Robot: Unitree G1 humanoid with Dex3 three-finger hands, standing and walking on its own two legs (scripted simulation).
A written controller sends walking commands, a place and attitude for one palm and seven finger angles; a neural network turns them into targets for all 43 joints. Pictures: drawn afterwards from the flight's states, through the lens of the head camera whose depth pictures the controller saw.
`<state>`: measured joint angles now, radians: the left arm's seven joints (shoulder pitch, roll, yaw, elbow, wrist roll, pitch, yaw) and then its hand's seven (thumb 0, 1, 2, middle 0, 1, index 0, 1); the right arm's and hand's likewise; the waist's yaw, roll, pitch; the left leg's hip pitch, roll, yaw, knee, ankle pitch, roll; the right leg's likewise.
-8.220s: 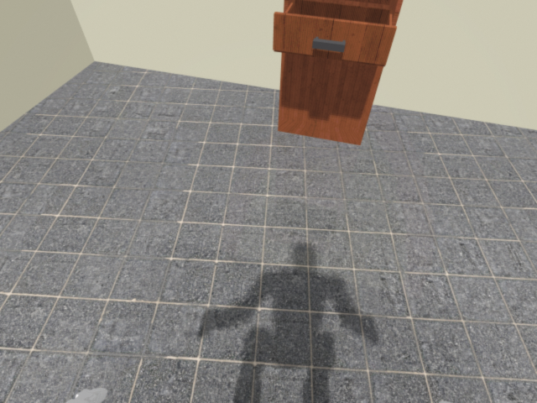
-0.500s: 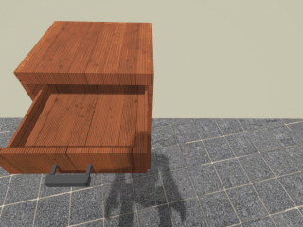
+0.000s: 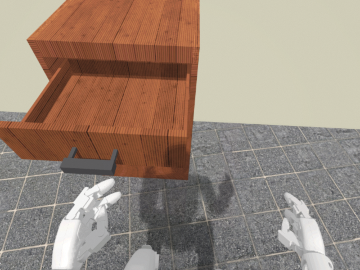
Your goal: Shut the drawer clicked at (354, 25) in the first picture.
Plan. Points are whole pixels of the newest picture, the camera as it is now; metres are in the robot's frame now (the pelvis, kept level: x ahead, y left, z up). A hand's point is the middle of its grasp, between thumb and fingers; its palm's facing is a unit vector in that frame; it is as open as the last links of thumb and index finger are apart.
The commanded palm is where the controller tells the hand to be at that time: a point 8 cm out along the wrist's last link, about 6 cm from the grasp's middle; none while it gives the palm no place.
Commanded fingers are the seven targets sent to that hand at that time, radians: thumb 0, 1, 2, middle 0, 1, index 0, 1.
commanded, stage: raise the hand and make a fist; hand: left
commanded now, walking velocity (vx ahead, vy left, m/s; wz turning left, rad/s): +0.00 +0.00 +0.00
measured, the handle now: (91, 159) +0.36 +0.26 +0.01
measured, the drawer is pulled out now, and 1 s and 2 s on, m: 0.29 0.29 0.29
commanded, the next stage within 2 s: bring the fist close to the handle in 1.52 s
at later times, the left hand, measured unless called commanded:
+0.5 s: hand (89, 227) +0.19 +0.19 +0.06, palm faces +0.03 -1.00 -0.05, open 3.7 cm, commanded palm +0.15 +0.24 +0.07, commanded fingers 0.00 0.90 0.90 -1.10 -1.27 -1.10 -1.27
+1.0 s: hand (73, 233) +0.17 +0.19 +0.10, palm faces +0.06 -1.00 -0.05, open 3.2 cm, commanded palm +0.13 +0.25 +0.11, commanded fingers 0.00 0.90 0.90 -1.40 -1.60 -1.40 -1.60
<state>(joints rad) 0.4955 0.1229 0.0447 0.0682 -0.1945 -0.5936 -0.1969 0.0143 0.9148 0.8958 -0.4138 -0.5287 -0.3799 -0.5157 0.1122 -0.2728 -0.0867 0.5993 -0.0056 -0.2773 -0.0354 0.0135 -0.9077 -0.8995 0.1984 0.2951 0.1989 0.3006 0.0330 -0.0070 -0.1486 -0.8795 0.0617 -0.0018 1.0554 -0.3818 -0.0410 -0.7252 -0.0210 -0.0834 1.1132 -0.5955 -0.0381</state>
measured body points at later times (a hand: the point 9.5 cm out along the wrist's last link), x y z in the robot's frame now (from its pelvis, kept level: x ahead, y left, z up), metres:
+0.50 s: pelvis +0.00 +0.01 +0.01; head +0.04 +0.00 +0.46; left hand +0.18 +0.24 +0.07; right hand +0.14 -0.24 -0.08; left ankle +0.08 +0.15 -0.66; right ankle -0.02 -0.09 -0.66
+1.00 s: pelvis +0.01 +0.02 +0.02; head +0.03 +0.02 +0.47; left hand +0.16 +0.25 +0.10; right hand +0.22 -0.19 -0.03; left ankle +0.08 +0.15 -0.66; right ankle -0.02 -0.09 -0.66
